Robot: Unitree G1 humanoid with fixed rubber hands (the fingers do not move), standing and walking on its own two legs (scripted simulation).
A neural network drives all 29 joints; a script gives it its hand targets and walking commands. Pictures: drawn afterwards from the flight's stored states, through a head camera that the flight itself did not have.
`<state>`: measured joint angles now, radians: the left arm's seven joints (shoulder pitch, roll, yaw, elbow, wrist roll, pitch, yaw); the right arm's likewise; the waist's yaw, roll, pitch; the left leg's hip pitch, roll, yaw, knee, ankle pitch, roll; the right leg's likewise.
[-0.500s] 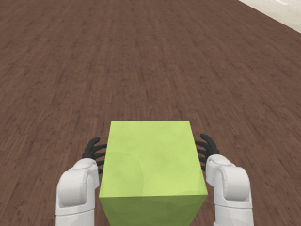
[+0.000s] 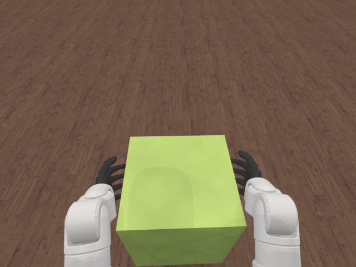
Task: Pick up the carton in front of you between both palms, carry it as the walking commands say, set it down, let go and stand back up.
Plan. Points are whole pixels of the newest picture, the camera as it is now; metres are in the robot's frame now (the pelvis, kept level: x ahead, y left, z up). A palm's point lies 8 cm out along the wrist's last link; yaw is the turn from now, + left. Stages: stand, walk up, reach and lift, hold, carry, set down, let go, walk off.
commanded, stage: carry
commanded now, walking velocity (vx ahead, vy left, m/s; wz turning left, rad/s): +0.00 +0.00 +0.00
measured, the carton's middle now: (178, 203) +0.27 +0.01 +0.00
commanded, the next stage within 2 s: none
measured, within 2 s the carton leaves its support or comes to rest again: neither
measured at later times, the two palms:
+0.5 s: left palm (124, 125) +0.46 +0.15 +0.08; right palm (237, 126) +0.45 -0.15 +0.08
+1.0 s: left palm (131, 131) +0.45 +0.13 +0.07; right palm (245, 133) +0.43 -0.17 +0.07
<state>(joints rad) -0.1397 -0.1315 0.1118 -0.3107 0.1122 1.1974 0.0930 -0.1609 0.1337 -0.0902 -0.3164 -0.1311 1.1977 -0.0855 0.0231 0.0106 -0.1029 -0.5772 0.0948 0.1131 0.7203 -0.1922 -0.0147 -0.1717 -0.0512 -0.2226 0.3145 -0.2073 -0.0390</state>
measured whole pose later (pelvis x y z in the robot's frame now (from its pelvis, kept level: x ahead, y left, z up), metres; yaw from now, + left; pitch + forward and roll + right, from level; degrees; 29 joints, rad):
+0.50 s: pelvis +0.19 +0.01 -0.02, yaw -3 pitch +4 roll +1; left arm -0.18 -0.14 0.12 -0.30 0.14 1.22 0.09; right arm -0.19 0.14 -0.11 -0.29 -0.12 1.19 -0.08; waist 0.00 -0.01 -0.14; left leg -0.35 0.05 0.22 0.53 -0.24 0.03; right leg -0.16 -0.08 -0.12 0.51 -0.39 0.04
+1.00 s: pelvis +0.18 +0.00 -0.02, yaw -4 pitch +2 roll +1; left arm -0.16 -0.13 0.11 -0.30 0.13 1.23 0.09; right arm -0.17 0.13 -0.10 -0.29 -0.13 1.21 -0.08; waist 0.00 -0.01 -0.13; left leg -0.35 0.09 0.19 0.59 -0.27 0.00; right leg -0.15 -0.06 -0.16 0.55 -0.43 0.01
